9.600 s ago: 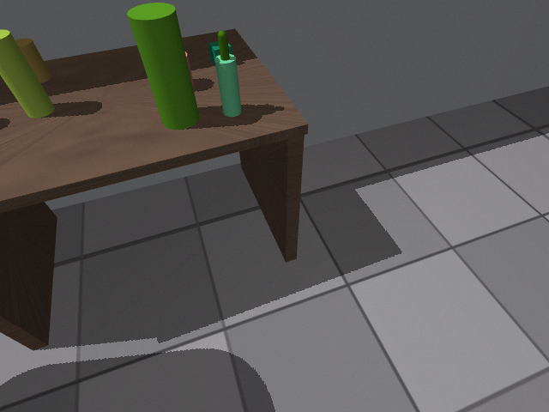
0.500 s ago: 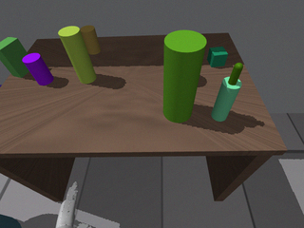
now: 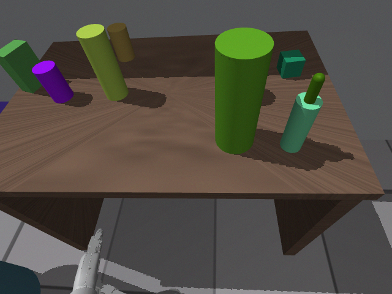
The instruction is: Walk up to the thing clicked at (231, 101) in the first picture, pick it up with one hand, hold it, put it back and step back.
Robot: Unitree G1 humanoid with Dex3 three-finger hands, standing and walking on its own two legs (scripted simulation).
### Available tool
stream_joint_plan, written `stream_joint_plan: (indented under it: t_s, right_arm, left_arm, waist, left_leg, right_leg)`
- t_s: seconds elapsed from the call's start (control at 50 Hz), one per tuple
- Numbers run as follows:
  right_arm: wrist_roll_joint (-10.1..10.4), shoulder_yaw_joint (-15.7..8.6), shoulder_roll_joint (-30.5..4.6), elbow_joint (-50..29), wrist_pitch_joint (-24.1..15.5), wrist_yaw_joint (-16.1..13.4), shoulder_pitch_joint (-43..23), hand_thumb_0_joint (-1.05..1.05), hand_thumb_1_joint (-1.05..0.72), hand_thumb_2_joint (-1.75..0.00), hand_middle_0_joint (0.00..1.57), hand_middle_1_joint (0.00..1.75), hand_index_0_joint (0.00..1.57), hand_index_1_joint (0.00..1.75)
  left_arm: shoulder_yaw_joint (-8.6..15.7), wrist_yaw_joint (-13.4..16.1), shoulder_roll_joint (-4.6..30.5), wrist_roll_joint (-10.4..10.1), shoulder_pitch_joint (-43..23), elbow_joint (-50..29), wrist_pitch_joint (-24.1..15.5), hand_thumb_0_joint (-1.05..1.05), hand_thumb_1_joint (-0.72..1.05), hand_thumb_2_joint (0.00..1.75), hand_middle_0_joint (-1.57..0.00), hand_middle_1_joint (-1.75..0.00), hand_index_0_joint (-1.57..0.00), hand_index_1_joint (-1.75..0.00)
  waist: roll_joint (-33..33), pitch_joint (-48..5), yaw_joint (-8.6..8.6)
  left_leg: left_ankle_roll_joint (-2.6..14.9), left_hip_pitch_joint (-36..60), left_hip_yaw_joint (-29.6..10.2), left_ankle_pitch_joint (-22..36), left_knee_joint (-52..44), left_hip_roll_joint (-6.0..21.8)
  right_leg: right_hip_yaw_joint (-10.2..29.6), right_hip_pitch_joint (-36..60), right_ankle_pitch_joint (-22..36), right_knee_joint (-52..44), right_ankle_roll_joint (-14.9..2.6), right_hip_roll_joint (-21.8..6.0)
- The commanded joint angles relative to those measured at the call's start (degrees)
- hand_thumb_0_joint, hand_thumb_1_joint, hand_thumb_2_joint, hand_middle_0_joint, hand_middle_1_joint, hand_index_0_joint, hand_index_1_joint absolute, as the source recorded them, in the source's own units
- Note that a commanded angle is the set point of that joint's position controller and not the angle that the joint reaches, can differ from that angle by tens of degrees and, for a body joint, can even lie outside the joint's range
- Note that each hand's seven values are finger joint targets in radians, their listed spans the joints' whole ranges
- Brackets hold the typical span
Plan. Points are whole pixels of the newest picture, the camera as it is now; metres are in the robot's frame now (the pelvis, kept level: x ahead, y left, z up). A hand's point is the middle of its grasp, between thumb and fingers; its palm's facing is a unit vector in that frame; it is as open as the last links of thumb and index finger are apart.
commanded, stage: go down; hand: right
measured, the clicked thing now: (302, 115) +0.48 -0.17 +0.08
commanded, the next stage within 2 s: approach in 1.02 s
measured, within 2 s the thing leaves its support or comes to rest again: neither
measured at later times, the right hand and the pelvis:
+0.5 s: hand out of the picture +0.40 -0.36 +0.14, palm faces +0.14 +0.99 +0.00, open 17.7 cm; pelvis -0.01 +0.00 -0.01, yaw +0 degrees
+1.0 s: hand out of the picture +0.40 -0.36 +0.14, palm faces +0.15 +0.99 +0.01, open 17.7 cm; pelvis +0.00 +0.00 -0.01, yaw +0 degrees
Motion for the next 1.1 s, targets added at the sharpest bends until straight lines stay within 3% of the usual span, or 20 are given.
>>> stream_joint_plan:
  t_s: [0.0, 0.04, 0.08, 0.18, 0.24, 0.3, 0.34, 0.36, 0.4, 0.46, 0.5, 0.54, 0.58, 0.66, 0.7, 0.78, 0.82, 0.9, 0.94, 1.08]
  right_arm:
    - [1.5, -3.8, -23.8, -12.0, -3.9, 0.1, -21.0, 0.0, 0.6, -0.05, 0.04, 0.05, 0.05, 0.05]
    - [1.5, -3.2, -23.1, -10.4, -3.9, 0.1, -21.2, 0.0, 0.61, -0.05, 0.04, 0.05, 0.05, 0.05]
    - [1.2, -3.4, -23.6, -10.5, -4.1, 0.1, -22.0, 0.0, 0.6, -0.05, 0.04, 0.05, 0.05, 0.05]
    - [0.8, -3.3, -24.3, -7.8, -4.1, 0.2, -22.6, 0.0, 0.6, -0.05, 0.04, 0.06, 0.05, 0.06]
    - [0.0, -3.5, -25.7, -9.6, -4.6, 0.0, -26.2, 0.0, 0.6, -0.05, 0.04, 0.05, 0.05, 0.05]
    - [0.0, -2.8, -24.6, -5.8, -4.0, 0.2, -24.6, 0.0, 0.6, -0.05, 0.04, 0.06, 0.05, 0.06]
    - [-0.6, -3.0, -26.2, -8.8, -4.4, -0.1, -27.6, 0.0, 0.59, -0.05, 0.04, 0.06, 0.05, 0.06]
    - [-0.7, -3.6, -27.3, -8.2, -4.2, -0.1, -27.4, 0.0, 0.61, -0.06, 0.03, 0.06, 0.04, 0.06]
    - [-0.5, -3.0, -25.5, -5.7, -3.5, 0.0, -25.7, 0.0, 0.59, -0.05, 0.05, 0.05, 0.05, 0.05]
    - [-1.0, -3.1, -26.6, -6.7, -3.4, -0.4, -26.3, 0.0, 0.59, -0.05, 0.04, 0.05, 0.05, 0.05]
    - [-0.9, -3.8, -27.3, -6.4, -3.4, -0.6, -25.4, 0.0, 0.59, -0.04, 0.05, 0.05, 0.05, 0.05]
    - [-0.6, -3.5, -26.3, -5.3, -3.3, -0.1, -24.8, 0.0, 0.61, -0.05, 0.04, 0.06, 0.05, 0.06]
    - [-0.8, -3.6, -26.5, -6.4, -3.5, 0.0, -24.3, 0.0, 0.6, -0.04, 0.05, 0.05, 0.05, 0.05]
    - [-0.2, -4.0, -26.7, -6.6, -4.2, 0.5, -25.4, 0.0, 0.61, -0.05, 0.04, 0.05, 0.05, 0.05]
    - [-0.7, -4.3, -27.9, -8.4, -4.6, 0.4, -26.1, 0.0, 0.61, -0.05, 0.04, 0.05, 0.05, 0.05]
    - [0.0, -3.0, -25.4, -10.6, -4.0, 0.5, -26.4, 0.0, 0.59, -0.05, 0.05, 0.05, 0.05, 0.05]
    - [0.2, -3.9, -26.4, -7.6, -3.5, 0.4, -24.1, 0.0, 0.6, -0.05, 0.04, 0.05, 0.05, 0.05]
    - [-0.9, -4.9, -29.1, -10.5, -3.8, -0.2, -27.9, 0.0, 0.6, -0.05, 0.04, 0.05, 0.05, 0.05]
    - [-0.7, -4.0, -26.5, -7.0, -3.2, 0.0, -24.9, 0.0, 0.59, -0.05, 0.04, 0.05, 0.05, 0.05]
    - [-1.0, -3.0, -25.9, -5.1, -3.1, 1.2, -24.7, 0.0, 0.59, -0.06, 0.04, 0.06, 0.05, 0.06]
  left_arm:
    - [3.8, 0.8, 9.2, -0.2, -0.7, -8.3, -2.8, 0.0, -0.56, 0.06, -0.05, -0.05, -0.05, -0.06]
    - [3.8, 0.7, 8.8, -0.2, -0.3, -6.0, -2.6, 0.0, -0.56, 0.06, -0.05, -0.05, -0.05, -0.06]
    - [3.8, 0.5, 9.4, -0.1, -3.7, -9.3, -3.1, 0.0, -0.55, 0.06, -0.05, -0.05, -0.05, -0.05]
    - [4.1, 0.3, 9.6, 0.1, -0.6, -7.6, -2.7, 0.0, -0.55, 0.06, -0.05, -0.05, -0.05, -0.05]
    - [3.7, 0.0, 9.4, 0.2, -1.5, -10.4, -3.0, 0.0, -0.55, 0.05, -0.05, -0.05, -0.05, -0.05]
    - [3.9, -0.1, 9.7, 0.1, -0.7, -9.1, -2.8, 0.0, -0.55, 0.05, -0.05, -0.05, -0.05, -0.05]
    - [3.1, -0.2, 9.1, 0.1, -2.4, -11.1, -2.9, 0.0, -0.55, 0.05, -0.05, -0.05, -0.05, -0.05]
    - [4.2, 0.0, 10.0, 0.2, -0.3, -10.0, -2.9, 0.0, -0.55, 0.06, -0.05, -0.05, -0.05, -0.05]
    - [3.5, -0.3, 9.2, 0.1, 0.9, -9.8, -2.8, 0.0, -0.55, 0.05, -0.05, -0.05, -0.05, -0.05]
    - [4.0, -0.2, 9.8, 0.0, -1.7, -12.3, -3.1, 0.0, -0.55, 0.05, -0.05, -0.05, -0.05, -0.05]
    - [2.3, -0.5, 8.2, 0.0, -0.5, -12.2, -2.8, 0.0, -0.55, 0.05, -0.05, -0.05, -0.05, -0.05]
    - [3.9, -0.3, 9.4, -0.2, 0.2, -13.1, -3.1, 0.0, -0.55, 0.05, -0.05, -0.05, -0.05, -0.05]
    - [2.8, -0.4, 8.9, 0.0, 1.0, -13.4, -3.0, 0.0, -0.55, 0.05, -0.05, -0.05, -0.05, -0.05]
    - [3.9, -0.5, 10.0, 0.0, 0.5, -12.9, -3.0, 0.0, -0.55, 0.06, -0.05, -0.05, -0.05, -0.05]
    - [3.2, -0.5, 9.2, 0.1, 0.1, -12.4, -3.0, 0.0, -0.56, 0.06, -0.05, -0.05, -0.05, -0.05]
    - [3.1, -0.1, 9.3, 0.0, -0.4, -13.4, -3.2, 0.0, -0.55, 0.06, -0.05, -0.05, -0.05, -0.05]
    - [3.9, 0.0, 9.9, 0.1, 1.7, -9.4, -2.7, 0.0, -0.55, 0.05, -0.05, -0.05, -0.05, -0.05]
    - [4.2, 0.2, 10.1, 0.3, 0.1, -12.6, -3.0, 0.0, -0.55, 0.05, -0.05, -0.05, -0.05, -0.05]
    - [3.1, 0.0, 8.8, 0.0, 1.6, -11.7, -2.8, 0.0, -0.55, 0.05, -0.05, -0.05, -0.05, -0.05]
    - [3.5, -0.4, 9.2, 0.2, 1.2, -13.6, -3.3, 0.0, -0.55, 0.05, -0.05, -0.05, -0.05, -0.05]
  waist:
    - [-11.2, -21.6, -0.69]
    - [-10.7, -18.5, -0.5]
    - [-11.2, -19.9, -0.4]
    - [-12.1, -19.9, 0.13]
    - [-12.5, -21.5, 0.27]
    - [-10.6, -20.0, 0.86]
    - [-12.0, -22.7, 0.19]
    - [-13.0, -22.1, 0.35]
    - [-11.1, -20.4, 0.8]
    - [-11.1, -21.2, 0.03]
    - [-10.5, -19.4, -0.75]
    - [-10.3, -20.8, 0.42]
    - [-10.5, -21.9, -0.16]
    - [-11.5, -21.4, 0.39]
    - [-13.5, -22.6, -0.28]
    - [-13.0, -23.7, 0.42]
    - [-12.7, -20.8, 0.33]
    - [-12.9, -23.1, 0.11]
    - [-10.9, -20.1, 0.32]
    - [-10.2, -20.7, 0.92]
  left_leg:
    - [2.95, 13.0, -1.0, 16.4, 0.1, -1.3]
    - [2.95, 11.8, -1.1, 14.9, 0.1, -1.4]
    - [2.92, 11.1, -0.9, 13.3, 0.2, -1.5]
    - [3.04, 8.9, -0.6, 13.9, 1.1, -1.9]
    - [3.05, 9.0, -0.9, 13.0, 1.2, -1.8]
    - [2.97, 8.9, -0.9, 12.8, 1.6, -1.8]
    - [3.0, 9.9, -1.1, 13.0, 1.9, -1.5]
    - [3.1, 8.1, -0.8, 12.2, 1.8, -1.8]
    - [2.89, 9.1, -1.0, 11.7, 1.5, -1.6]
    - [2.86, 9.6, -0.9, 10.4, 1.7, -1.5]
    - [2.63, 11.1, -1.1, 9.3, 1.6, -1.2]
    - [2.73, 8.9, -0.7, 10.2, 2.1, -1.7]
    - [2.8, 10.0, -1.0, 12.2, 2.7, -1.5]
    - [2.97, 7.5, -0.8, 12.2, 3.7, -1.7]
    - [2.96, 6.9, -1.0, 10.8, 3.7, -1.6]
    - [2.8, 7.0, -0.9, 10.5, 3.4, -1.6]
    - [2.92, 6.2, -0.8, 10.8, 3.5, -1.7]
    - [2.86, 8.9, -1.3, 12.5, 3.9, -1.1]
    - [2.77, 8.3, -1.1, 11.8, 3.7, -1.4]
    - [2.71, 6.0, -0.9, 12.3, 4.8, -1.6]
  right_leg:
    - [0.8, 7.3, 29.1, -3.1, 0.11, 1.2]
    - [0.8, 4.7, 26.7, -3.3, 0.02, 1.2]
    - [1.1, 5.4, 26.1, -3.0, 0.16, 0.9]
    - [1.5, 6.8, 31.8, -1.6, 0.71, 0.4]
    - [1.3, 6.5, 29.4, -1.3, 0.53, 0.5]
    - [1.2, 3.9, 26.2, -1.4, 0.13, 0.8]
    - [0.9, 4.5, 25.3, -1.1, 0.04, 1.0]
    - [1.2, 5.6, 26.7, -1.1, 0.42, 0.7]
    - [0.9, 3.1, 22.7, -1.4, -0.01, 1.2]
    - [0.8, 2.0, 20.1, -1.7, -0.22, 1.2]
    - [0.4, -0.5, 17.2, -1.9, -0.49, 1.5]
    - [1.0, 1.5, 20.2, -1.5, -0.11, 1.0]
    - [0.8, 1.4, 22.4, -0.6, -0.08, 1.3]
    - [1.4, 2.2, 25.5, 0.3, 0.19, 0.9]
    - [1.1, 3.5, 24.6, 0.7, 0.27, 0.9]
    - [1.0, 4.7, 23.5, 0.4, 0.07, 1.0]
    - [1.1, 3.0, 24.3, 0.5, 0.18, 1.0]
    - [0.6, 2.6, 23.5, 1.0, -0.11, 1.5]
    - [0.8, 1.0, 22.6, 0.6, -0.33, 1.5]
    - [1.1, 1.3, 24.4, 1.7, 0.02, 1.2]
